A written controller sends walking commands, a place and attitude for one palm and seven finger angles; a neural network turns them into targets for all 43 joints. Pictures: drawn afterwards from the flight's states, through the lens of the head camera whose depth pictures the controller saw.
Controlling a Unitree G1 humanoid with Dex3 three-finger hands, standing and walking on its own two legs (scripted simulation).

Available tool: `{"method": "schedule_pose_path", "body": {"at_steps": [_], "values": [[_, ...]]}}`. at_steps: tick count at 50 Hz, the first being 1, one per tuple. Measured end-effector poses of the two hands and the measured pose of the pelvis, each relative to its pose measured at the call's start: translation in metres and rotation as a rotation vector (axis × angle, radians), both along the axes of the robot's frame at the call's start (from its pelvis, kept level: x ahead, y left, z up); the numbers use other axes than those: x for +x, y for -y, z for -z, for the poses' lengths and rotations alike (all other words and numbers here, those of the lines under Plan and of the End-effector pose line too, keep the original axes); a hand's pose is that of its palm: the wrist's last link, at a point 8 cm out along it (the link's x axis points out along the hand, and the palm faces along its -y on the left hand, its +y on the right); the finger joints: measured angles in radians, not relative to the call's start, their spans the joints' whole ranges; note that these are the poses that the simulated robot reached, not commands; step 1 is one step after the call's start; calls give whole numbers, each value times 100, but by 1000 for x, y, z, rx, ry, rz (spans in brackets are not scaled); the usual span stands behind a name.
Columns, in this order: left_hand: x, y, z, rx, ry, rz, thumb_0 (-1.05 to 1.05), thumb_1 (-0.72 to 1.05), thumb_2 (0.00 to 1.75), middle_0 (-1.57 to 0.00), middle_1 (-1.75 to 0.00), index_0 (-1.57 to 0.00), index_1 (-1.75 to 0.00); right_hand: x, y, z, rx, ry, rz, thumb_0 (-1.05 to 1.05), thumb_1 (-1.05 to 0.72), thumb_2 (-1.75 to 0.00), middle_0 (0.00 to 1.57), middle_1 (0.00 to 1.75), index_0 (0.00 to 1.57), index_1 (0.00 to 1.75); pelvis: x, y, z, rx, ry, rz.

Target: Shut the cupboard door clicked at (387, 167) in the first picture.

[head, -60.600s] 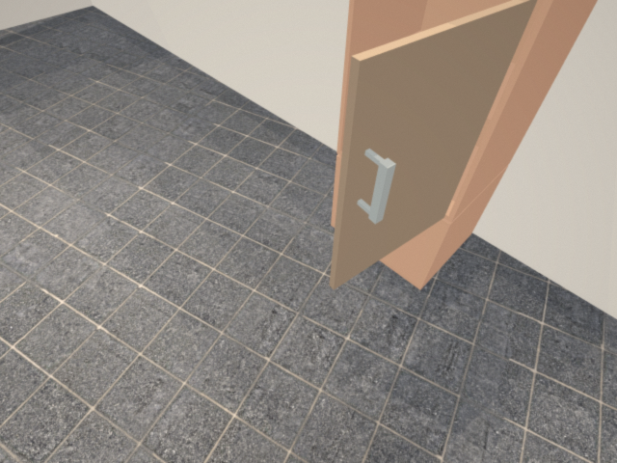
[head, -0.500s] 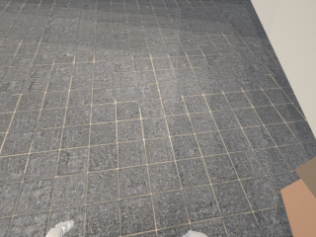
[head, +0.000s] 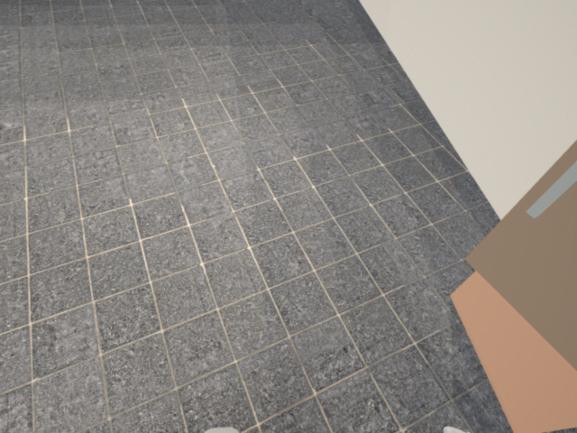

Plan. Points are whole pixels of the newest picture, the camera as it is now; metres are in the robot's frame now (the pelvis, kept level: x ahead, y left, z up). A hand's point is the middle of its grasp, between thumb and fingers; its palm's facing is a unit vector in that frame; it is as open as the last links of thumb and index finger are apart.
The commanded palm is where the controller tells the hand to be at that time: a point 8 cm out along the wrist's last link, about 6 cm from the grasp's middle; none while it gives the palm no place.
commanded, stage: turn to face it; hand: left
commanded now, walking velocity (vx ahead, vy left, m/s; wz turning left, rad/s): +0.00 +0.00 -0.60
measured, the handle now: (562, 186) +0.56 -0.47 +0.02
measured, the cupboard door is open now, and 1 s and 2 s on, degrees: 22 22 22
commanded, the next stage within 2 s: take the last steps up to it in 1.40 s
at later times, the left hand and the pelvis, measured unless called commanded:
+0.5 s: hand (189, 405) +0.17 +0.16 -0.15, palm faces -0.30 -0.91 -0.27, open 7.3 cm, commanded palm none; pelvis -0.01 +0.00 -0.01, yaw -18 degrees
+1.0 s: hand (186, 391) +0.19 +0.17 -0.17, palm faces -0.52 -0.83 -0.19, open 7.3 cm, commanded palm none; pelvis +0.01 +0.03 +0.01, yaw -35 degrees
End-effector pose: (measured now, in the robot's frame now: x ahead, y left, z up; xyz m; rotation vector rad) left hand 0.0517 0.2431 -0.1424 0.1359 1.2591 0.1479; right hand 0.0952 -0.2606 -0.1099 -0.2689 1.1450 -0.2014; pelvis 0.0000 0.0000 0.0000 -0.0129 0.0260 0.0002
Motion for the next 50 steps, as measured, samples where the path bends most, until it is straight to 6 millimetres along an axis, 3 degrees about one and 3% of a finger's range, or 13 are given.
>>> {"method": "schedule_pose_path", "body": {"at_steps": [4,9,13,17,23,26,32,38,44,50], "values": [[8,-19,9,-8,-28,29,1,91,90,-20,-30,-20,-30,-9,-18,-7,-16,25,14,1,-91,-90,20,30,20,30,0,-13,1,-10,7,53],[32,-34,-4,-1,-15,91,1,91,90,-20,-30,-20,-30,-36,-31,-15,-9,-7,67,1,-91,-90,21,30,20,30,0,-21,-11,-37,13,112],[55,-34,-13,13,6,150,1,91,90,-20,-30,-20,-30,-63,-32,-13,8,-34,142,1,-91,-90,21,30,20,30,0,-23,-14,-47,13,163],[82,-19,-20,28,37,229,1,92,90,-20,-30,-20,-30,-95,-26,-3,32,-65,229,1,-90,-90,21,30,20,30,-1,-19,-12,-43,16,215],[122,22,-24,63,133,359,1,91,90,-20,-30,-20,-30,-148,-4,27,78,-117,356,1,-90,-90,21,30,20,30,-5,2,5,2,17,291],[126,39,-28,74,150,401,1,91,90,-20,-30,-20,-30,-164,7,37,81,-155,404,1,-91,-90,20,30,20,30,-8,5,7,-11,17,328],[118,52,-30,63,95,453,1,91,90,-20,-30,-20,-30,-161,11,19,72,-111,454,1,-91,-90,20,30,19,30,-9,5,-6,11,14,393],[118,46,-15,25,46,491,1,91,90,-20,-30,-21,-30,-144,4,6,36,-44,483,1,-91,-90,20,30,19,30,-2,-7,-5,6,9,458],[136,26,7,5,1,525,1,91,90,-20,-30,-20,-30,-135,-21,-1,-17,19,511,1,-91,-90,20,30,20,30,10,-28,4,-8,13,538],[162,25,-6,9,2,595,1,91,90,-20,-30,-20,-30,-157,-49,-11,3,-15,572,1,-91,-90,21,30,20,30,13,-35,-9,-34,9,611]]}}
